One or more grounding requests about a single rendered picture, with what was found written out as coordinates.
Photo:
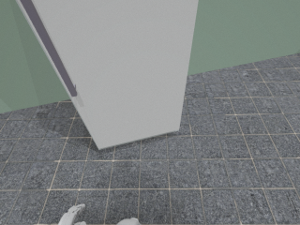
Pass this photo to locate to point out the handle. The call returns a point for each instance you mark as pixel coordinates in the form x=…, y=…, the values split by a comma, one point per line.
x=45, y=38

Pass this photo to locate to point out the fridge door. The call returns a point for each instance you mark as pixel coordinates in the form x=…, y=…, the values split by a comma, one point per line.
x=128, y=59

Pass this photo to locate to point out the robot left hand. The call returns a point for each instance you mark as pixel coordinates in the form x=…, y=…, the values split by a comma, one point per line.
x=70, y=217

